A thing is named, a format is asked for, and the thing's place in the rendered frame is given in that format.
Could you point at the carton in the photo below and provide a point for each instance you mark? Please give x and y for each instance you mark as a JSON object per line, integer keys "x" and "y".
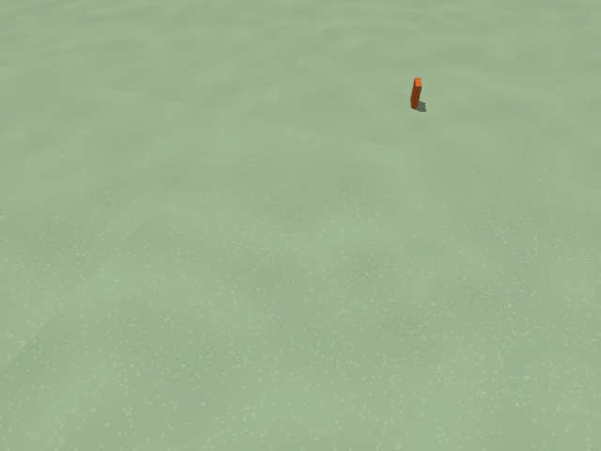
{"x": 416, "y": 91}

